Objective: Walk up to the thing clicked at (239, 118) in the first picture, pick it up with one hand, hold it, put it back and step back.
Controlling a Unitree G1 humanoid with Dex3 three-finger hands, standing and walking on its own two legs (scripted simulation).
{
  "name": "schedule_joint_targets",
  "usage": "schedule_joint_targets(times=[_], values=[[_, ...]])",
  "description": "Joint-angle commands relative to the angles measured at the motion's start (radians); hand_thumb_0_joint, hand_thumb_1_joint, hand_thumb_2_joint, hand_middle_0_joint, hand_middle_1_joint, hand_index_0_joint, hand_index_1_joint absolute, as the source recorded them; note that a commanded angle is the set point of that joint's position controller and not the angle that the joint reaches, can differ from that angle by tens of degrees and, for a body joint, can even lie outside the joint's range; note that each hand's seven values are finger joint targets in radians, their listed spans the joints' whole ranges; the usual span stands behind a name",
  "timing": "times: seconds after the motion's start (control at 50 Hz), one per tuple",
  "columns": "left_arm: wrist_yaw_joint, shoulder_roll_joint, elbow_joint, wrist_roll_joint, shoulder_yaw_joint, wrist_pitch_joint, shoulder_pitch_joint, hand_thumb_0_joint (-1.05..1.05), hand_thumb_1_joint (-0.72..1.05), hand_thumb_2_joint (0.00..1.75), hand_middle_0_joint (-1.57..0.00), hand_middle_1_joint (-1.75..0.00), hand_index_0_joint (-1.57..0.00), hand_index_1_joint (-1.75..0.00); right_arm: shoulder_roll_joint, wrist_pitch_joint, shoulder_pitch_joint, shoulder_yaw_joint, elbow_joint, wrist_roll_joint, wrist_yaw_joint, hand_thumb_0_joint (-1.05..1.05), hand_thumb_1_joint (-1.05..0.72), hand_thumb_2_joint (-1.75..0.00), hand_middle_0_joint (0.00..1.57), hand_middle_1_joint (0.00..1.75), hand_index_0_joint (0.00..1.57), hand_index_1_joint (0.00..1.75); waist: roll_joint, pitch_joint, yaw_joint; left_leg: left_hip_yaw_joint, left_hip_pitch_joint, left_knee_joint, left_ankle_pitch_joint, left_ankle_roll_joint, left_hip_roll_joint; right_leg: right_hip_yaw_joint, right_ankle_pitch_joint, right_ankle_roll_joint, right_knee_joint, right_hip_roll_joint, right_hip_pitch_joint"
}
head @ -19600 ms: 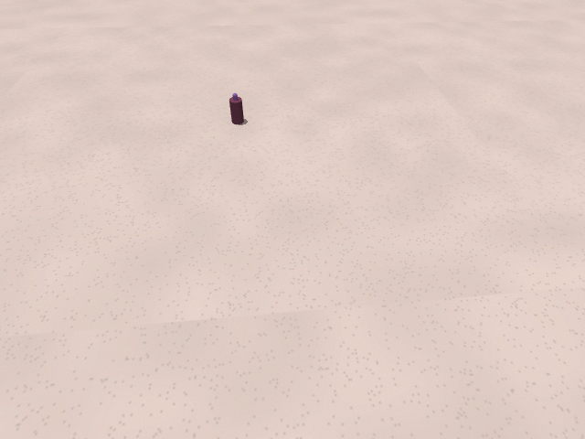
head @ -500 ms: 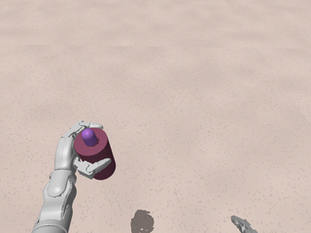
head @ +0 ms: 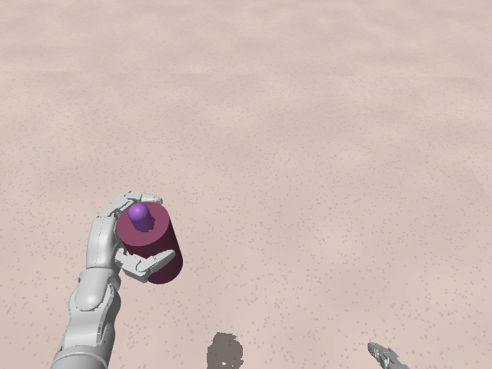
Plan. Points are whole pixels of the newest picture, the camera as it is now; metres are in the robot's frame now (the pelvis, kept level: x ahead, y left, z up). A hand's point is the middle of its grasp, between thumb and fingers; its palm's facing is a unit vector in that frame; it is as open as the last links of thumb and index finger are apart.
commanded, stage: hold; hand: left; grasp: from the side
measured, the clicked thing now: (151, 240) +0.33 +0.16 +0.03
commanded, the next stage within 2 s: crouch in 1.12 s
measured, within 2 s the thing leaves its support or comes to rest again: neither
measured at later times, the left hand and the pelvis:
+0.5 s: hand (148, 235) +0.33 +0.17 +0.04, palm faces +0.07 -1.00 -0.04, open 10.7 cm; pelvis +0.00 +0.00 +0.00, yaw +0 degrees
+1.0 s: hand (146, 237) +0.32 +0.17 +0.04, palm faces +0.08 -1.00 -0.04, open 10.7 cm; pelvis +0.00 +0.00 +0.00, yaw +0 degrees
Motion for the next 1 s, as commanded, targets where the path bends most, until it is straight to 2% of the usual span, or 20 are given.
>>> schedule_joint_targets(times=[0.0, 0.02, 0.06, 0.14, 0.18, 0.22, 0.24, 0.26, 0.32, 0.38, 0.5, 0.52, 0.64, 0.66, 0.68, 0.74, 0.84, 0.86, 0.94, 0.98], values=[[0.012, 0.154, -0.364, -0.028, 0.056, -0.108, -0.381, 0.0, 0.1, 1.2, -1.23, -1.39, -1.24, -1.39, -0.124, -0.047, -0.037, -0.049, -0.13, -0.003, -0.009, 0.0, -0.93, -0.91, 0.2, 0.3, 0.2, 0.3, 0.035, -0.338, -0.001, 0.022, 0.187, -0.104, 0.239, 0.032, -0.051, -0.017, 0.301, -0.019, -0.109, 0.035, 0.093], [0.014, 0.142, -0.285, -0.026, 0.053, -0.096, -0.336, 0.0, 0.09, 1.19, -1.24, -1.39, -1.25, -1.39, -0.13, -0.047, -0.035, -0.049, -0.127, -0.002, -0.009, 0.0, -0.93, -0.91, 0.2, 0.3, 0.2, 0.3, 0.017, -0.277, -0.011, 0.023, 0.167, -0.109, 0.213, 0.033, -0.049, -0.018, 0.276, -0.019, -0.113, 0.038, 0.067], [0.014, 0.152, -0.32, -0.031, 0.064, -0.1, -0.391, 0.0, 0.06, 1.2, -1.22, -1.39, -1.24, -1.39, -0.124, -0.05, -0.033, -0.047, -0.121, -0.004, -0.009, 0.0, -0.92, -0.91, 0.2, 0.3, 0.2, 0.3, 0.019, -0.297, -0.008, 0.022, 0.165, -0.102, 0.229, 0.033, -0.049, -0.017, 0.295, -0.018, -0.112, 0.037, 0.08], [0.014, 0.145, -0.234, -0.029, 0.076, -0.096, -0.331, 0.0, 0.07, 1.22, -1.24, -1.41, -1.26, -1.41, -0.13, -0.049, -0.035, -0.052, -0.12, -0.003, -0.005, 0.0, -0.92, -0.91, 0.2, 0.3, 0.2, 0.3, 0.004, -0.273, -0.001, 0.021, 0.151, -0.108, 0.21, 0.035, -0.048, -0.018, 0.271, -0.018, -0.113, 0.037, 0.071], [0.01, 0.146, -0.304, -0.026, 0.059, -0.107, -0.378, 0.0, 0.07, 1.21, -1.25, -1.41, -1.26, -1.41, -0.127, -0.049, -0.036, -0.053, -0.126, -0.005, -0.004, 0.0, -0.93, -0.91, 0.2, 0.3, 0.2, 0.3, 0.023, -0.294, -0.002, 0.021, 0.163, -0.11, 0.202, 0.033, -0.05, -0.017, 0.263, -0.019, -0.115, 0.035, 0.075], [0.002, 0.115, -0.215, -0.03, 0.045, -0.098, -0.316, 0.0, 0.06, 1.22, -1.25, -1.43, -1.27, -1.43, -0.132, -0.051, -0.036, -0.054, -0.125, -0.003, 0.0, 0.0, -0.93, -0.91, 0.2, 0.3, 0.2, 0.3, -0.005, -0.27, -0.007, 0.016, 0.15, -0.112, 0.197, 0.035, -0.046, -0.021, 0.258, -0.02, -0.109, 0.039, 0.064], [0.005, 0.152, -0.312, -0.03, 0.059, -0.112, -0.382, 0.0, 0.09, 1.22, -1.23, -1.4, -1.25, -1.41, -0.133, -0.051, -0.03, -0.055, -0.124, -0.004, 0.003, 0.0, -0.92, -0.91, 0.2, 0.3, 0.2, 0.3, 0.043, -0.314, 0.002, 0.016, 0.17, -0.108, 0.224, 0.03, -0.046, -0.021, 0.277, -0.025, -0.1, 0.039, 0.076], [0.008, 0.163, -0.296, -0.025, 0.073, -0.113, -0.366, 0.0, 0.08, 1.2, -1.22, -1.39, -1.24, -1.39, -0.13, -0.048, -0.027, -0.057, -0.122, -0.006, 0.001, 0.0, -0.93, -0.91, 0.2, 0.3, 0.2, 0.3, 0.034, -0.337, 0.007, 0.014, 0.18, -0.101, 0.249, 0.029, -0.045, -0.023, 0.294, -0.024, -0.096, 0.041, 0.086], [0.009, 0.135, -0.272, -0.036, 0.062, -0.104, -0.336, 0.0, 0.09, 1.21, -1.25, -1.41, -1.27, -1.41, -0.126, -0.051, -0.029, -0.049, -0.126, -0.003, 0.0, 0.0, -0.93, -0.91, 0.2, 0.3, 0.2, 0.3, 0.005, -0.286, -0.006, 0.02, 0.154, -0.099, 0.235, 0.034, -0.048, -0.019, 0.297, -0.017, -0.108, 0.038, 0.08], [0.017, 0.146, -0.312, -0.029, 0.057, -0.106, -0.362, 0.0, 0.06, 1.21, -1.23, -1.39, -1.24, -1.4, -0.126, -0.049, -0.023, -0.051, -0.121, -0.005, -0.003, 0.0, -0.93, -0.91, 0.2, 0.3, 0.2, 0.3, 0.011, -0.323, -0.002, 0.022, 0.173, -0.097, 0.251, 0.035, -0.047, -0.015, 0.313, -0.017, -0.106, 0.037, 0.091], [0.022, 0.15, -0.286, -0.024, 0.066, -0.104, -0.384, 0.0, 0.08, 1.21, -1.23, -1.4, -1.24, -1.4, -0.125, -0.049, -0.027, -0.049, -0.116, -0.006, -0.005, 0.0, -0.93, -0.91, 0.2, 0.3, 0.2, 0.3, 0.0, -0.287, -0.009, 0.024, 0.146, -0.098, 0.212, 0.038, -0.048, -0.013, 0.284, -0.017, -0.111, 0.034, 0.079], [0.018, 0.137, -0.279, -0.02, 0.047, -0.103, -0.379, 0.0, 0.06, 1.21, -1.23, -1.4, -1.25, -1.41, -0.125, -0.049, -0.024, -0.05, -0.114, -0.007, -0.005, 0.0, -0.93, -0.91, 0.2, 0.3, 0.2, 0.3, 0.015, -0.294, -0.006, 0.021, 0.157, -0.101, 0.219, 0.034, -0.046, -0.017, 0.284, -0.02, -0.106, 0.037, 0.075], [0.017, 0.151, -0.251, -0.024, 0.077, -0.106, -0.338, 0.0, 0.05, 1.22, -1.25, -1.43, -1.27, -1.43, -0.124, -0.047, -0.038, -0.052, -0.127, -0.005, 0.001, 0.0, -0.93, -0.91, 0.2, 0.3, 0.2, 0.3, 0.016, -0.287, 0.007, 0.021, 0.135, -0.102, 0.202, 0.035, -0.05, -0.018, 0.263, -0.02, -0.112, 0.035, 0.077], [0.015, 0.131, -0.287, -0.022, 0.044, -0.107, -0.355, 0.0, 0.06, 1.22, -1.25, -1.43, -1.27, -1.43, -0.122, -0.049, -0.048, -0.05, -0.137, -0.004, 0.001, 0.0, -0.93, -0.91, 0.2, 0.3, 0.2, 0.3, 0.003, -0.287, 0.003, 0.022, 0.141, -0.105, 0.196, 0.036, -0.051, -0.017, 0.258, -0.019, -0.114, 0.034, 0.08], [0.018, 0.154, -0.284, -0.02, 0.071, -0.11, -0.349, 0.0, 0.06, 1.23, -1.25, -1.42, -1.27, -1.43, -0.128, -0.048, -0.042, -0.054, -0.136, -0.002, 0.003, 0.0, -0.93, -0.91, 0.2, 0.3, 0.2, 0.3, 0.003, -0.291, 0.005, 0.022, 0.137, -0.105, 0.193, 0.035, -0.05, -0.017, 0.254, -0.021, -0.11, 0.036, 0.078], [0.02, 0.125, -0.279, -0.025, 0.047, -0.108, -0.325, 0.0, 0.05, 1.2, -1.24, -1.41, -1.26, -1.41, -0.128, -0.052, -0.035, -0.053, -0.131, -0.003, 0.003, 0.0, -0.94, -0.91, 0.2, 0.3, 0.2, 0.3, 0.002, -0.298, -0.005, 0.02, 0.156, -0.101, 0.213, 0.034, -0.047, -0.02, 0.271, -0.021, -0.105, 0.04, 0.077], [0.03, 0.154, -0.329, -0.023, 0.063, -0.114, -0.385, 0.0, 0.06, 1.2, -1.22, -1.39, -1.24, -1.39, -0.127, -0.055, -0.036, -0.051, -0.131, -0.005, 0.002, 0.0, -0.93, -0.91, 0.2, 0.3, 0.2, 0.3, 0.04, -0.304, -0.008, 0.018, 0.153, -0.102, 0.195, 0.03, -0.046, -0.02, 0.254, -0.023, -0.103, 0.04, 0.063], [0.029, 0.135, -0.262, -0.022, 0.062, -0.107, -0.326, 0.0, 0.06, 1.2, -1.23, -1.4, -1.24, -1.4, -0.129, -0.057, -0.034, -0.052, -0.127, -0.004, 0.003, 0.0, -0.93, -0.91, 0.2, 0.3, 0.2, 0.3, 0.003, -0.284, -0.005, 0.013, 0.15, -0.106, 0.192, 0.032, -0.043, -0.024, 0.248, -0.022, -0.102, 0.041, 0.065], [0.02, 0.145, -0.34, -0.022, 0.045, -0.118, -0.382, 0.0, 0.08, 1.2, -1.23, -1.4, -1.25, -1.4, -0.128, -0.055, -0.028, -0.052, -0.132, -0.004, 0.0, 0.0, -0.93, -0.91, 0.2, 0.3, 0.2, 0.3, 0.03, -0.327, -0.009, 0.016, 0.166, -0.098, 0.215, 0.032, -0.046, -0.019, 0.275, -0.022, -0.1, 0.038, 0.075], [0.017, 0.135, -0.292, -0.021, 0.04, -0.109, -0.334, 0.0, 0.05, 1.2, -1.23, -1.4, -1.25, -1.4, -0.126, -0.057, -0.028, -0.05, -0.124, -0.005, -0.003, 0.0, -0.93, -0.91, 0.2, 0.3, 0.2, 0.3, 0.006, -0.307, -0.013, 0.018, 0.164, -0.09, 0.231, 0.036, -0.047, -0.017, 0.294, -0.018, -0.101, 0.038, 0.074]])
